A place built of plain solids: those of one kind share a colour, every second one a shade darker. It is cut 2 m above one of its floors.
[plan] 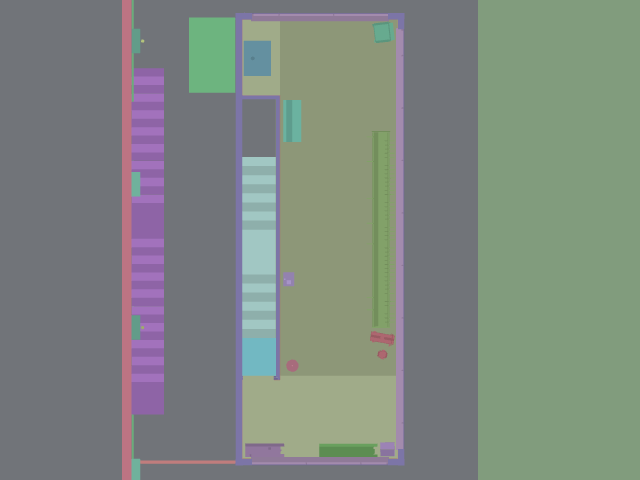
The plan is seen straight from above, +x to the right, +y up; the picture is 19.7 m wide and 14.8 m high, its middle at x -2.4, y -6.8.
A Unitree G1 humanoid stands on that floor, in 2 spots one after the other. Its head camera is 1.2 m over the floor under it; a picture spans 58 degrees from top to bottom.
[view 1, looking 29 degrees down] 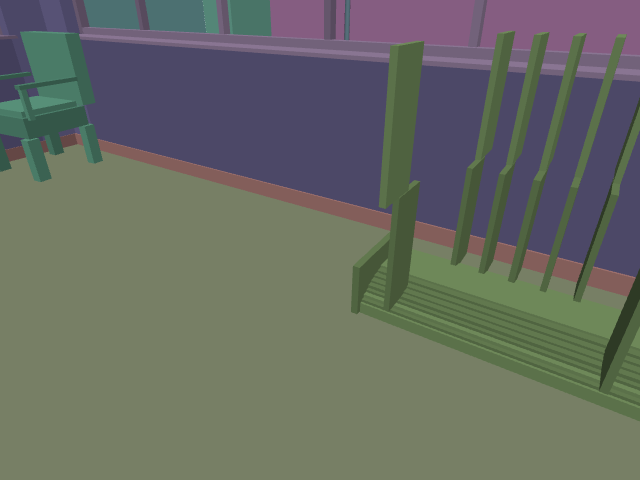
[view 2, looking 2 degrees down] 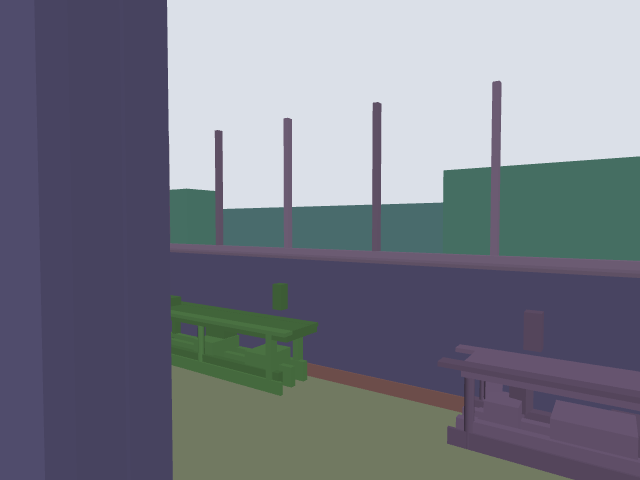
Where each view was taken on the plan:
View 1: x -2.15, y -4.15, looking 33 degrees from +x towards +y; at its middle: raised_floor_operating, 2.48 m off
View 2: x -4.28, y -10.77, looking -56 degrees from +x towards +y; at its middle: yard_line_dark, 19.82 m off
